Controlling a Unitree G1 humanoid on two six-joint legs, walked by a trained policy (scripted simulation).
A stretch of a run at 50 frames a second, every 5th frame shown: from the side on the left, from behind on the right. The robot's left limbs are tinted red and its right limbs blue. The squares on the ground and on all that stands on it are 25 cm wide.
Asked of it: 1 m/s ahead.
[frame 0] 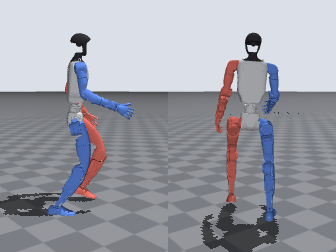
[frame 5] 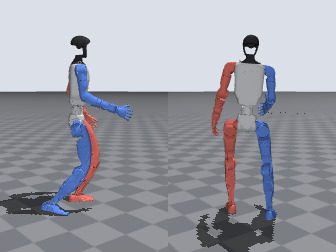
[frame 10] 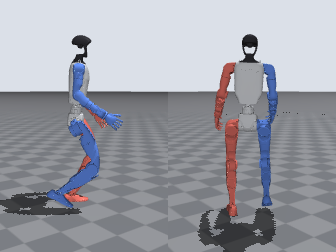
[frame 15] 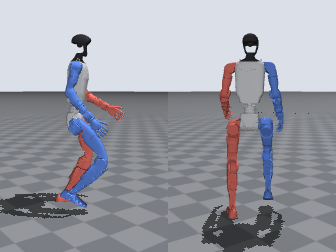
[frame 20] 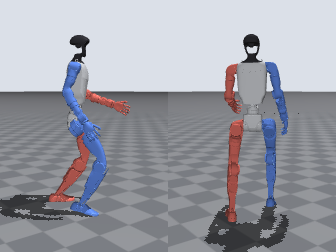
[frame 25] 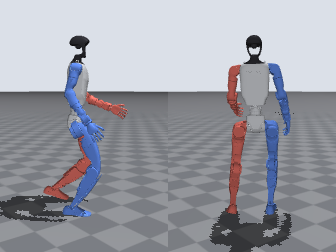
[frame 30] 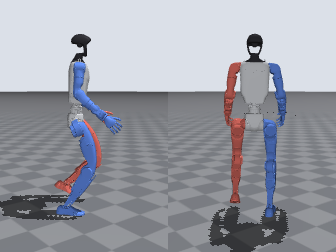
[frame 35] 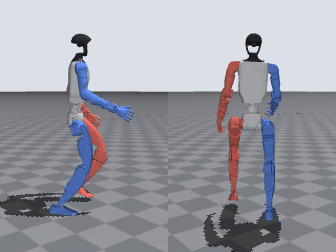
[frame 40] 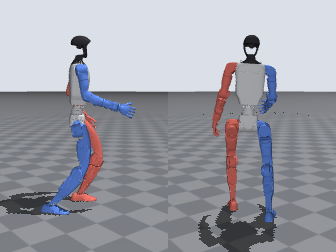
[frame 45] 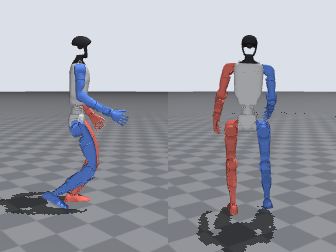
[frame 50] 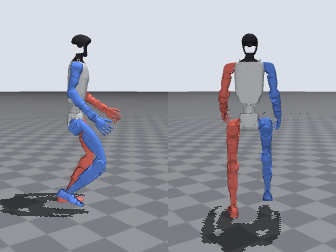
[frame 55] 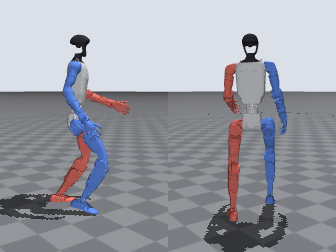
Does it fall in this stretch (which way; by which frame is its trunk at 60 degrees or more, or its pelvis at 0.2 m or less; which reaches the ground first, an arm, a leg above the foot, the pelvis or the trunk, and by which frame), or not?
no
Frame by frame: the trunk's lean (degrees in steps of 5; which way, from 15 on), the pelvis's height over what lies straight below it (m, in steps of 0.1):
0: 5, 0.7
5: 5, 0.7
10: 5, 0.7
15: 5, 0.7
20: 5, 0.7
25: 5, 0.7
30: 5, 0.7
35: 5, 0.7
40: 5, 0.7
45: 5, 0.7
50: 5, 0.7
55: 5, 0.7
